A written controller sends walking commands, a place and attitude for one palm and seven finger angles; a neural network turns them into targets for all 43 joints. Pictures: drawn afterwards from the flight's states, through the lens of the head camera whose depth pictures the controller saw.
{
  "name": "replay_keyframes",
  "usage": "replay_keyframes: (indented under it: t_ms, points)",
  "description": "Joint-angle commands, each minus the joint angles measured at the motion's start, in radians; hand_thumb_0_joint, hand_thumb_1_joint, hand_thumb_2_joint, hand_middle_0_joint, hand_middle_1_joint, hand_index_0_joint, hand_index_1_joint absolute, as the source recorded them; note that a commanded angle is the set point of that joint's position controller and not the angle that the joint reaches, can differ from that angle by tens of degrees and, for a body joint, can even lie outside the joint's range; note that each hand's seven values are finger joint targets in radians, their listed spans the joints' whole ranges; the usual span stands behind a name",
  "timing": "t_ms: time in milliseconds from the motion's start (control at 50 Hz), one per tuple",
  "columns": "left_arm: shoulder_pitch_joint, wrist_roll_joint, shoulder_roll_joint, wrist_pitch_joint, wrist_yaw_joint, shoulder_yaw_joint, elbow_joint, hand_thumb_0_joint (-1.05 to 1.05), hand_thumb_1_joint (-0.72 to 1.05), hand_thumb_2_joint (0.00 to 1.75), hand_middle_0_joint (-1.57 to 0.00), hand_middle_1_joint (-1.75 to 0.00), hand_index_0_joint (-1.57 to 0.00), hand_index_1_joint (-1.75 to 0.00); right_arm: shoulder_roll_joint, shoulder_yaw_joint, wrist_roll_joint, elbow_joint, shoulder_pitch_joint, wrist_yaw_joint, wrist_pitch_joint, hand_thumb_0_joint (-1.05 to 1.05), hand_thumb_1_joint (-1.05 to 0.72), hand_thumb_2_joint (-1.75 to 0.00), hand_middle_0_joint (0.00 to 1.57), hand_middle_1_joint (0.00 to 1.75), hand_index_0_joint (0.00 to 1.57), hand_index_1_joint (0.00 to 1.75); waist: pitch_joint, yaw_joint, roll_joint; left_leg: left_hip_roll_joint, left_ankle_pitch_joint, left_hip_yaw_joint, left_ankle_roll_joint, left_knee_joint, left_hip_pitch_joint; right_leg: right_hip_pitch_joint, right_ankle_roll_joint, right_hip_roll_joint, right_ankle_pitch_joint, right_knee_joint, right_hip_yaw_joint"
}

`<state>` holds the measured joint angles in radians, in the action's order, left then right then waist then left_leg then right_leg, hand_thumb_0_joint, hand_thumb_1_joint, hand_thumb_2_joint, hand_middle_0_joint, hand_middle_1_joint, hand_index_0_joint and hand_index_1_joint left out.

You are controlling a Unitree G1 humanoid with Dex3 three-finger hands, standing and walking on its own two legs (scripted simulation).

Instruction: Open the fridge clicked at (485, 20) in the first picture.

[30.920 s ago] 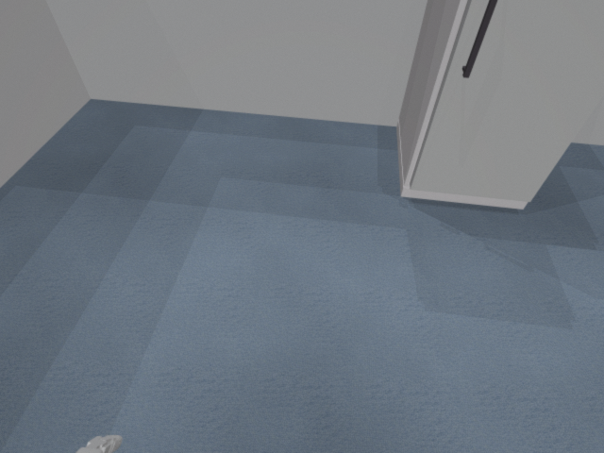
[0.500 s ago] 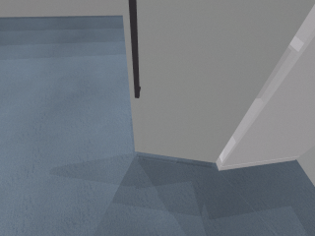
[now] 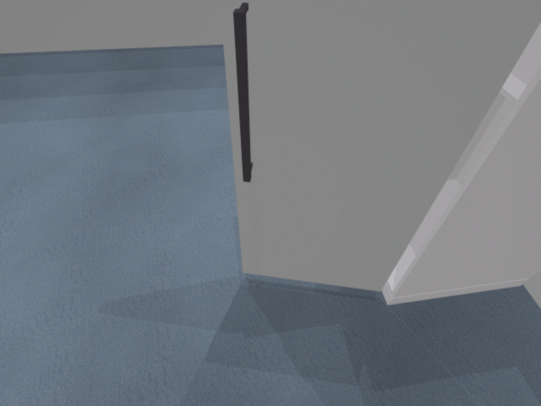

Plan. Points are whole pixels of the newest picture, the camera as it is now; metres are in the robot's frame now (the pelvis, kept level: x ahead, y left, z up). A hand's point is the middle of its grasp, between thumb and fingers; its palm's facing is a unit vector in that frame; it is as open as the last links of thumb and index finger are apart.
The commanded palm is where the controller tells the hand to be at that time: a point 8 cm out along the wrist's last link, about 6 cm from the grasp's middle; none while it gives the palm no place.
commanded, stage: let the arm hang, fingers relaxed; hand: left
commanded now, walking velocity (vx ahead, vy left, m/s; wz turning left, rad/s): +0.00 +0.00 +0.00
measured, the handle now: (246, 107) +0.67 +0.10 +0.09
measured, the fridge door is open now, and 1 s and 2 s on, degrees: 73 73 73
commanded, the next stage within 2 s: look to check the result in 0.28 s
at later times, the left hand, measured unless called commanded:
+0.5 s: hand out of the picture +0.00 +0.18 -0.18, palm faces +0.01 -0.98 -0.19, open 7.4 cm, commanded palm none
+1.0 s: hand out of the picture +0.04 +0.18 -0.17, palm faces +0.01 -0.98 -0.19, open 7.4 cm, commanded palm none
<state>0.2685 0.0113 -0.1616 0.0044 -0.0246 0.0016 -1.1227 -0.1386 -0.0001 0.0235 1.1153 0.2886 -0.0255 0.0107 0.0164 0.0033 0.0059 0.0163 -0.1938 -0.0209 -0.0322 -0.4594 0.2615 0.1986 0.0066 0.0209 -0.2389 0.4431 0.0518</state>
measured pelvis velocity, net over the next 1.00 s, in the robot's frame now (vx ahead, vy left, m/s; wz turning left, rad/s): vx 0.02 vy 0.00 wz -0.01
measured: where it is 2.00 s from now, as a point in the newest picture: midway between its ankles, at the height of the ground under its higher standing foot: outside the picture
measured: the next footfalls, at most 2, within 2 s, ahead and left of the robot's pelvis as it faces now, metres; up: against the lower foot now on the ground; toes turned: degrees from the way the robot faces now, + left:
none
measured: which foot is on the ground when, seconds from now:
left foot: down 0.00-1.00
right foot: down 0.00-1.00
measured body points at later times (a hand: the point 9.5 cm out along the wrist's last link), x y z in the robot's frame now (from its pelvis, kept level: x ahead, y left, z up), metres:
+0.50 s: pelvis +0.01 +0.01 +0.00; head +0.03 +0.01 +0.45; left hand +0.00 +0.24 -0.16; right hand +0.02 -0.22 -0.16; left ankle +0.03 +0.10 -0.74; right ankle +0.00 -0.12 -0.74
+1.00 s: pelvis +0.02 +0.00 +0.00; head +0.04 +0.01 +0.45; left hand +0.04 +0.23 -0.16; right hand +0.04 -0.23 -0.15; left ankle +0.03 +0.10 -0.74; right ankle +0.00 -0.12 -0.74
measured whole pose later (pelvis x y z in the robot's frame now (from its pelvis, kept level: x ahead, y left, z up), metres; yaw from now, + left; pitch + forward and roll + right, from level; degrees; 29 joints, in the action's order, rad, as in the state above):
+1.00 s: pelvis +0.02 +0.00 +0.00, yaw -1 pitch -1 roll +0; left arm 0.22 0.01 -0.18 0.00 -0.02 0.00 -1.13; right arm -0.17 0.00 0.02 1.13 0.21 -0.03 -0.01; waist 0.04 0.00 -0.01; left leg 0.02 -0.20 -0.03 -0.03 -0.41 0.20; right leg 0.14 0.01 0.03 -0.25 0.39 0.04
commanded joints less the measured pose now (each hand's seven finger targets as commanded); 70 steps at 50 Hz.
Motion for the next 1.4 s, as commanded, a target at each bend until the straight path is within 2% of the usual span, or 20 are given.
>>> replay_keyframes:
  t_ms: [0, 40, 140, 200, 360, 400, 460, 500, 640, 880, 940, 960, 1020, 1060, 1120, 1160, 1220, 1260, 1280, 1380]
  points:
    - [0.063, 0.006, -0.096, -0.014, -0.006, 0.02, 0.019, 0.0, 0.9, 0.9, -0.2, -0.3, -0.2, -0.3, -0.106, 0.017, 0.001, -0.035, 0.048, -0.01, -0.019, 0.0, -0.9, -0.9, 0.2, 0.3, 0.2, 0.3, 0.051, 0.003, 0.002, -0.11, -0.001, 0.111, -0.012, 0.13, 0.03, 0.01, -0.04, 0.075, -0.007, -0.091, -0.074]
    - [0.06, 0.006, -0.094, -0.012, -0.006, 0.021, 0.019, 0.0, 0.9, 0.9, -0.2, -0.3, -0.2, -0.3, -0.109, 0.018, 0.002, -0.035, 0.044, -0.01, -0.019, 0.0, -0.9, -0.9, 0.2, 0.3, 0.2, 0.3, 0.062, 0.002, 0.021, -0.11, -0.034, 0.116, -0.011, 0.147, 0.04, 0.011, -0.038, 0.071, -0.017, -0.09, -0.075]
    - [0.056, 0.007, -0.099, -0.013, -0.004, 0.023, 0.019, 0.0, 0.9, 0.9, -0.2, -0.3, -0.2, -0.3, -0.118, 0.018, 0.001, -0.039, 0.034, -0.011, -0.023, 0.0, -0.9, -0.9, 0.2, 0.3, 0.2, 0.3, 0.045, 0.003, 0.046, -0.115, -0.011, 0.118, -0.014, 0.153, 0.027, -0.009, -0.036, 0.07, 0.011, -0.086, -0.07]
    - [0.053, 0.006, -0.102, -0.015, -0.004, 0.022, 0.02, 0.0, 0.9, 0.9, -0.2, -0.3, -0.2, -0.3, -0.122, 0.02, 0.0, -0.043, 0.03, -0.011, -0.022, 0.0, -0.9, -0.9, 0.2, 0.3, 0.2, 0.3, 0.04, 0.0, 0.017, -0.112, -0.002, 0.116, -0.013, 0.147, 0.019, -0.009, -0.036, 0.074, 0.013, -0.093, -0.074]
    - [0.055, 0.008, -0.113, -0.019, -0.004, 0.021, 0.019, 0.0, 0.9, 0.9, -0.2, -0.3, -0.2, -0.3, -0.138, 0.023, -0.004, -0.042, 0.017, -0.01, -0.022, 0.0, -0.9, -0.9, 0.2, 0.3, 0.2, 0.3, 0.023, -0.001, 0.002, -0.114, 0.039, 0.106, -0.015, 0.132, -0.022, -0.007, -0.034, 0.077, 0.035, -0.099, -0.075]
    - [0.046, 0.007, -0.11, -0.017, -0.004, 0.019, 0.015, 0.0, 0.9, 0.9, -0.2, -0.3, -0.2, -0.3, -0.135, 0.021, -0.002, -0.038, 0.012, -0.01, -0.021, 0.0, -0.9, -0.9, 0.2, 0.3, 0.2, 0.3, 0.038, -0.006, 0.004, -0.112, 0.019, 0.108, -0.012, 0.14, -0.019, 0.004, -0.035, 0.077, 0.02, -0.102, -0.08]
    - [0.049, 0.007, -0.12, -0.02, -0.005, 0.021, 0.014, 0.0, 0.9, 0.9, -0.2, -0.3, -0.2, -0.3, -0.143, 0.022, -0.005, -0.039, 0.01, -0.011, -0.024, 0.0, -0.9, -0.9, 0.2, 0.3, 0.2, 0.3, 0.01, -0.002, -0.009, -0.115, 0.075, 0.103, -0.014, 0.126, -0.039, -0.017, -0.033, 0.079, 0.056, -0.097, -0.075]
    - [0.045, 0.006, -0.116, -0.019, -0.004, 0.02, 0.011, 0.0, 0.9, 0.9, -0.2, -0.3, -0.2, -0.3, -0.141, 0.022, -0.004, -0.035, 0.006, -0.011, -0.024, 0.0, -0.9, -0.9, 0.2, 0.3, 0.2, 0.3, 0.017, -0.005, 0.005, -0.115, 0.07, 0.105, -0.013, 0.131, -0.039, -0.013, -0.033, 0.081, 0.048, -0.099, -0.077]
    - [0.034, 0.006, -0.123, -0.02, -0.004, 0.019, 0.006, 0.0, 0.9, 0.9, -0.2, -0.3, -0.2, -0.3, -0.147, 0.02, -0.004, -0.028, -0.01, -0.011, -0.024, 0.0, -0.9, -0.9, 0.2, 0.3, 0.2, 0.3, 0.024, -0.004, -0.002, -0.115, 0.088, 0.103, -0.012, 0.132, -0.05, -0.017, -0.033, 0.084, 0.063, -0.106, -0.079]
    - [0.01, 0.005, -0.136, -0.024, -0.004, 0.022, 0.012, 0.0, 0.9, 0.9, -0.2, -0.3, -0.2, -0.3, -0.151, 0.021, -0.006, -0.022, -0.024, -0.012, -0.029, 0.0, -0.9, -0.9, 0.2, 0.3, 0.2, 0.3, 0.002, -0.003, 0.006, -0.118, 0.171, 0.093, -0.008, 0.124, -0.08, -0.048, -0.034, 0.092, 0.123, -0.111, -0.077]
    - [0.006, 0.003, -0.137, -0.023, -0.003, 0.021, 0.012, 0.0, 0.9, 0.9, -0.2, -0.3, -0.2, -0.3, -0.156, 0.02, -0.005, -0.02, -0.029, -0.012, -0.028, 0.0, -0.9, -0.9, 0.2, 0.3, 0.2, 0.3, 0.013, -0.003, 0.008, -0.118, 0.154, 0.092, -0.006, 0.131, -0.08, -0.045, -0.033, 0.09, 0.109, -0.118, -0.08]
    - [0.009, 0.005, -0.142, -0.025, -0.004, 0.022, 0.013, 0.0, 0.9, 0.9, -0.2, -0.3, -0.2, -0.3, -0.155, 0.021, -0.007, -0.023, -0.028, -0.012, -0.027, 0.0, -0.9, -0.9, 0.2, 0.3, 0.2, 0.3, 0.01, -0.001, -0.012, -0.119, 0.16, 0.092, -0.007, 0.128, -0.083, -0.049, -0.034, 0.09, 0.117, -0.122, -0.079]
    - [0.0, 0.003, -0.14, -0.023, -0.003, 0.021, 0.011, 0.0, 0.9, 0.9, -0.2, -0.3, -0.2, -0.3, -0.159, 0.02, -0.005, -0.017, -0.03, -0.012, -0.028, 0.0, -0.9, -0.9, 0.2, 0.3, 0.2, 0.3, 0.023, -0.003, 0.006, -0.118, 0.144, 0.093, -0.005, 0.139, -0.078, -0.046, -0.034, 0.091, 0.098, -0.125, -0.082]
    - [0.004, 0.004, -0.145, -0.025, -0.003, 0.02, 0.012, 0.0, 0.9, 0.9, -0.2, -0.3, -0.2, -0.3, -0.161, 0.019, -0.006, -0.019, -0.031, -0.012, -0.027, 0.0, -0.9, -0.9, 0.2, 0.3, 0.2, 0.3, 0.015, 0.0, -0.008, -0.117, 0.162, 0.091, -0.005, 0.131, -0.082, -0.054, -0.035, 0.091, 0.118, -0.129, -0.08]
    - [0.0, 0.002, -0.145, -0.025, -0.003, 0.02, 0.011, 0.0, 0.9, 0.9, -0.2, -0.3, -0.2, -0.3, -0.161, 0.019, -0.005, -0.017, -0.033, -0.013, -0.029, 0.0, -0.9, -0.9, 0.2, 0.3, 0.2, 0.3, 0.015, -0.002, 0.003, -0.118, 0.161, 0.092, -0.005, 0.138, -0.089, -0.054, -0.036, 0.092, 0.118, -0.128, -0.083]
    - [0.002, 0.004, -0.154, -0.027, -0.003, 0.021, 0.012, 0.0, 0.9, 0.9, -0.2, -0.3, -0.2, -0.3, -0.169, 0.022, -0.007, -0.018, -0.035, -0.012, -0.028, 0.0, -0.9, -0.9, 0.2, 0.3, 0.2, 0.3, 0.012, -0.001, -0.019, -0.119, 0.16, 0.089, -0.005, 0.133, -0.094, -0.054, -0.036, 0.093, 0.122, -0.135, -0.081]
    - [-0.001, 0.002, -0.153, -0.027, -0.002, 0.02, 0.011, 0.0, 0.9, 0.9, -0.2, -0.3, -0.2, -0.3, -0.171, 0.022, -0.006, -0.016, -0.039, -0.012, -0.029, 0.0, -0.9, -0.9, 0.2, 0.3, 0.2, 0.3, 0.004, -0.002, 0.003, -0.119, 0.162, 0.088, -0.005, 0.137, -0.103, -0.056, -0.037, 0.094, 0.124, -0.133, -0.086]
    - [-0.001, 0.003, -0.16, -0.03, -0.002, 0.022, 0.01, 0.0, 0.9, 0.9, -0.2, -0.3, -0.2, -0.3, -0.175, 0.022, -0.008, -0.018, -0.036, -0.013, -0.03, 0.0, -0.9, -0.9, 0.2, 0.3, 0.2, 0.3, -0.007, -0.002, -0.009, -0.12, 0.182, 0.087, -0.005, 0.131, -0.107, -0.069, -0.039, 0.094, 0.146, -0.135, -0.084]
    - [-0.007, 0.002, -0.156, -0.028, -0.003, 0.02, 0.009, 0.0, 0.9, 0.9, -0.2, -0.3, -0.2, -0.3, -0.169, 0.022, -0.007, -0.013, -0.04, -0.012, -0.028, 0.0, -0.9, -0.9, 0.2, 0.3, 0.2, 0.3, 0.012, -0.004, -0.015, -0.121, 0.162, 0.087, -0.003, 0.141, -0.1, -0.058, -0.038, 0.095, 0.128, -0.135, -0.084]
    - [-0.006, 0.002, -0.165, -0.03, -0.002, 0.022, 0.007, 0.0, 0.9, 0.9, -0.2, -0.3, -0.2, -0.3, -0.181, 0.023, -0.007, -0.013, -0.043, -0.014, -0.03, 0.0, -0.9, -0.9, 0.2, 0.3, 0.2, 0.3, -0.002, -0.004, -0.008, -0.123, 0.179, 0.086, -0.003, 0.137, -0.115, -0.066, -0.04, 0.095, 0.145, -0.138, -0.086]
